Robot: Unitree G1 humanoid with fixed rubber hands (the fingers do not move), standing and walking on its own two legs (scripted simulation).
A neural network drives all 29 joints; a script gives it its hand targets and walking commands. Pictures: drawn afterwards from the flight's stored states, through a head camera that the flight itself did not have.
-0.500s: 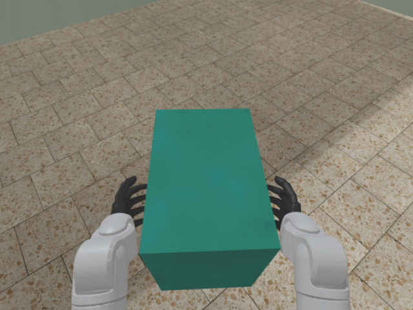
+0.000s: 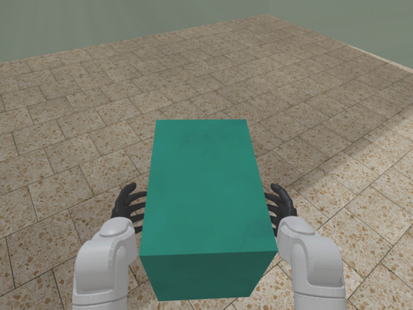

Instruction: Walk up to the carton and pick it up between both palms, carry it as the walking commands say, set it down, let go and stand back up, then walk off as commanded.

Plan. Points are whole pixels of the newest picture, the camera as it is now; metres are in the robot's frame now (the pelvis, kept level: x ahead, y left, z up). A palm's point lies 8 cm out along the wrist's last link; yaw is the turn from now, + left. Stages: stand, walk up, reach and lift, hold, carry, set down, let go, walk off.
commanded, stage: carry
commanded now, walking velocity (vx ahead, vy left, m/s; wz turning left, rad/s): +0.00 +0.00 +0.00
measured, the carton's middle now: (202, 208) +0.34 +0.01 +0.01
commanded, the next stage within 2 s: hold in 1.48 s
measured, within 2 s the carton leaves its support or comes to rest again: neither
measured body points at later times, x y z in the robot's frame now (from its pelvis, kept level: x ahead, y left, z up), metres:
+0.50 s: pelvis +0.00 +0.00 +0.00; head -0.01 +0.02 +0.45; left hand +0.28 +0.16 +0.05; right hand +0.28 -0.13 +0.05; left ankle -0.02 +0.10 -0.73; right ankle +0.07 -0.08 -0.73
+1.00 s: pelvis +0.00 +0.00 +0.00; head -0.01 +0.01 +0.45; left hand +0.28 +0.16 +0.03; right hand +0.29 -0.13 +0.03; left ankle -0.02 +0.10 -0.73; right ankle +0.07 -0.08 -0.73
